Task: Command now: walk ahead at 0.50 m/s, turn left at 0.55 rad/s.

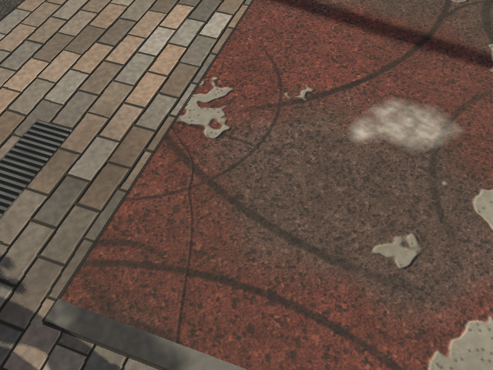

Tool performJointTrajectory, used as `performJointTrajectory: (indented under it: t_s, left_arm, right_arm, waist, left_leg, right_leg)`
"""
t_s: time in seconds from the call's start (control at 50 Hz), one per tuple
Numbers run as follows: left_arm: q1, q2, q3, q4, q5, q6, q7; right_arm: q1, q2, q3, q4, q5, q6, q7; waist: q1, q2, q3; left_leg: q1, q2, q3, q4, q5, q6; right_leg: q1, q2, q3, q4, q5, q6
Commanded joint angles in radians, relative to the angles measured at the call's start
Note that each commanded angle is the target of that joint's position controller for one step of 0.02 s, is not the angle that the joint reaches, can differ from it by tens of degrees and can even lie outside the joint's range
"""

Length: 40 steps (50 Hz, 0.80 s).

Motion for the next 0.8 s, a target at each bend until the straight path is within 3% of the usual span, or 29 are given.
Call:
performJointTrajectory:
  t_s: [0.02, 0.06, 0.1, 0.16, 0.24, 0.3, 0.34, 0.36, 0.38, 0.4, 0.42, 0.44, 0.46, 0.48, 0.5, 0.54, 0.6, 0.66, 0.68, 0.7, 0.72, 0.74, 0.76, 0.78, 0.8]
  left_arm:
    - [0.003, 0.118, 0.037, -0.097, 0.021, -0.004, 0.005]
    - [-0.014, 0.093, 0.034, -0.115, 0.031, 0.014, 0.009]
    - [-0.094, 0.079, 0.029, -0.147, 0.035, 0.020, 0.013]
    - [-0.199, 0.053, 0.017, -0.177, 0.028, 0.016, 0.006]
    - [-0.284, 0.066, 0.014, -0.209, 0.014, 0.002, -0.015]
    - [-0.276, 0.100, 0.026, -0.222, 0.032, -0.016, -0.027]
    - [-0.149, 0.120, 0.037, -0.190, 0.048, -0.028, -0.025]
    - [-0.031, 0.170, 0.047, -0.176, 0.066, -0.033, -0.022]
    - [0.091, 0.218, 0.057, -0.158, 0.082, -0.021, -0.019]
    - [0.150, 0.166, 0.050, -0.123, 0.040, -0.003, -0.028]
    - [0.094, 0.134, 0.041, -0.140, 0.016, 0.013, -0.028]
    - [0.014, 0.104, 0.028, -0.157, 0.019, 0.026, -0.024]
    - [-0.054, 0.072, 0.011, -0.161, 0.025, 0.034, -0.025]
    - [-0.100, 0.053, 0.001, -0.162, 0.030, 0.038, -0.027]
    - [-0.129, 0.063, 0.003, -0.155, 0.039, 0.043, -0.029]
    - [-0.146, 0.082, 0.009, -0.142, 0.048, 0.046, -0.028]
    - [-0.115, 0.100, 0.015, -0.112, 0.033, 0.057, -0.020]
    - [-0.128, 0.093, 0.007, -0.099, 0.020, 0.076, -0.017]
    - [-0.110, 0.073, -0.002, -0.090, 0.020, 0.079, -0.018]
    - [-0.083, 0.049, -0.012, -0.077, 0.028, 0.078, -0.019]
    - [-0.045, 0.048, -0.013, -0.072, 0.040, 0.076, -0.022]
    - [-0.011, 0.036, -0.012, -0.067, 0.036, 0.079, -0.019]
    - [-0.042, 0.054, -0.010, -0.060, 0.036, 0.084, -0.011]
    - [-0.054, 0.056, -0.008, -0.059, 0.032, 0.090, -0.006]
    - [-0.048, 0.054, -0.008, -0.050, 0.032, 0.096, 0.000]
  right_arm:
    - [0.014, -0.092, -0.018, -0.076, -0.003, -0.016, -0.010]
    - [0.035, -0.124, -0.026, -0.077, 0.000, -0.019, -0.022]
    - [0.068, -0.153, -0.034, -0.074, 0.003, -0.016, -0.036]
    - [0.112, -0.148, -0.033, -0.068, 0.010, -0.006, -0.045]
    - [0.183, -0.132, -0.024, -0.038, 0.010, -0.004, -0.044]
    - [0.195, -0.130, -0.022, -0.026, 0.001, 0.010, -0.054]
    - [0.149, -0.120, -0.016, -0.041, -0.001, 0.017, -0.059]
    - [0.125, -0.091, -0.003, -0.070, -0.014, 0.012, -0.059]
    - [0.268, -0.047, 0.014, -0.056, -0.009, 0.002, -0.059]
    - [0.357, -0.079, 0.015, -0.032, 0.000, -0.002, -0.048]
    - [0.293, -0.156, -0.005, -0.026, 0.013, 0.010, -0.047]
    - [0.191, -0.157, -0.007, -0.048, 0.009, 0.024, -0.050]
    - [0.133, -0.139, -0.005, -0.061, -0.002, 0.040, -0.054]
    - [0.126, -0.120, -0.007, -0.064, -0.010, 0.056, -0.059]
    - [0.153, -0.079, 0.002, -0.056, -0.010, 0.069, -0.062]
    - [0.177, -0.030, 0.016, -0.045, -0.014, 0.074, -0.069]
    - [0.148, -0.043, 0.016, -0.040, -0.014, 0.074, -0.072]
    - [0.112, -0.051, 0.010, -0.036, -0.022, 0.083, -0.068]
    - [0.089, -0.055, 0.009, -0.043, -0.032, 0.085, -0.068]
    - [0.072, -0.076, 0.008, -0.058, -0.043, 0.084, -0.071]
    - [0.057, -0.127, -0.001, -0.073, -0.040, 0.084, -0.078]
    - [0.039, -0.142, -0.008, -0.051, -0.027, 0.084, -0.077]
    - [0.028, -0.088, 0.000, -0.052, -0.027, 0.077, -0.071]
    - [0.023, -0.061, 0.009, -0.045, -0.034, 0.069, -0.069]
    - [0.016, -0.059, 0.011, -0.046, -0.035, 0.060, -0.067]
  waist:
    - [0.028, 0.005, -0.108]
    - [0.035, 0.017, -0.084]
    - [0.013, 0.034, -0.060]
    - [-0.033, 0.075, -0.056]
    - [-0.083, 0.103, -0.047]
    - [-0.068, 0.122, -0.054]
    - [0.007, 0.130, -0.122]
    - [0.055, 0.078, -0.242]
    - [0.056, -0.144, -0.402]
    - [0.049, -0.270, -0.506]
    - [0.061, -0.146, -0.389]
    - [0.052, -0.065, -0.274]
    - [0.027, -0.021, -0.183]
    - [-0.008, -0.031, -0.142]
    - [-0.035, -0.069, -0.123]
    - [-0.044, -0.125, -0.144]
    - [-0.025, -0.121, -0.211]
    - [-0.033, -0.104, -0.165]
    - [-0.029, -0.093, -0.133]
    - [-0.021, -0.061, -0.109]
    - [0.016, 0.018, -0.090]
    - [0.052, 0.131, -0.072]
    - [0.025, 0.122, -0.038]
    - [0.025, 0.119, -0.022]
    - [0.027, 0.112, -0.016]
  left_leg:
    - [0.239, 0.275, -0.390, -0.274, 0.231, 0.209]
    - [0.161, 0.255, -0.334, -0.295, 0.300, 0.212]
    - [0.124, 0.226, -0.292, -0.299, 0.307, 0.193]
    - [0.113, 0.175, -0.247, -0.274, 0.223, 0.137]
    - [0.193, 0.221, -0.296, -0.232, 0.143, 0.116]
    - [0.316, 0.247, -0.343, -0.100, 0.343, 0.080]
    - [0.325, 0.190, -0.317, 0.051, 0.541, 0.029]
    - [0.221, 0.136, -0.281, 0.239, 0.439, -0.015]
    - [-0.065, 0.011, -0.207, 0.596, -0.046, -0.094]
    - [-0.191, -0.012, -0.230, 0.754, -0.524, -0.123]
    - [-0.253, 0.039, -0.251, 0.837, -0.484, -0.137]
    - [-0.279, 0.075, -0.206, 0.826, -0.426, -0.146]
    - [-0.260, 0.114, -0.172, 0.749, -0.383, -0.151]
    - [-0.192, 0.153, -0.153, 0.649, -0.348, -0.151]
    - [-0.097, 0.153, -0.117, 0.549, -0.312, -0.155]
    - [0.029, 0.141, -0.071, 0.384, -0.256, -0.166]
    - [0.111, 0.142, -0.068, 0.223, -0.113, -0.160]
    - [0.212, 0.125, -0.042, 0.040, 0.003, -0.130]
    - [0.238, 0.130, -0.050, -0.020, 0.021, -0.114]
    - [0.266, 0.182, -0.113, -0.057, 0.061, -0.091]
    - [0.271, 0.243, -0.167, -0.065, 0.087, -0.062]
    - [0.154, 0.228, -0.164, -0.078, -0.119, -0.041]
    - [0.071, 0.194, -0.153, -0.108, -0.229, -0.051]
    - [0.042, 0.185, -0.146, -0.116, -0.229, -0.068]
    - [0.041, 0.175, -0.135, -0.107, -0.175, -0.081]
  right_leg:
    - [-0.220, -0.078, 0.061, -0.092, 0.055, 0.013]
    - [-0.206, -0.072, 0.036, -0.191, 0.102, 0.046]
    - [-0.218, -0.052, 0.019, -0.335, 0.215, 0.071]
    - [-0.164, -0.004, 0.008, -0.577, 0.414, 0.070]
    - [-0.132, 0.015, 0.011, -0.708, 0.494, 0.044]
    - [-0.118, 0.044, 0.004, -0.783, 0.406, -0.005]
    - [0.069, 0.058, -0.026, -0.863, 0.523, -0.052]
    - [0.312, -0.066, 0.069, -0.792, 0.847, -0.110]
    - [0.680, -0.308, 0.332, -0.725, 1.179, -0.296]
    - [0.761, -0.416, 0.545, -0.768, 1.102, -0.378]
    - [0.646, -0.374, 0.490, -0.800, 0.875, -0.332]
    - [0.513, -0.320, 0.392, -0.832, 0.752, -0.282]
    - [0.359, -0.272, 0.312, -0.876, 0.709, -0.259]
    - [0.243, -0.229, 0.254, -0.912, 0.670, -0.232]
    - [0.139, -0.182, 0.188, -0.942, 0.669, -0.212]
    - [0.074, -0.140, 0.099, -0.955, 0.779, -0.215]
    - [0.126, -0.159, 0.095, -0.949, 0.696, -0.221]
    - [0.064, -0.131, 0.102, -0.954, 0.266, -0.175]
    - [0.034, -0.105, 0.105, -0.955, 0.116, -0.135]
    - [-0.002, -0.079, 0.105, -0.940, -0.002, -0.085]
    - [-0.034, -0.021, 0.064, -0.895, -0.077, -0.043]
    - [0.031, 0.034, -0.011, -0.874, -0.023, -0.018]
    - [0.090, 0.038, -0.027, -0.840, 0.035, -0.002]
    - [0.108, 0.035, -0.028, -0.827, 0.071, -0.002]
    - [0.115, 0.028, -0.021, -0.821, 0.095, -0.008]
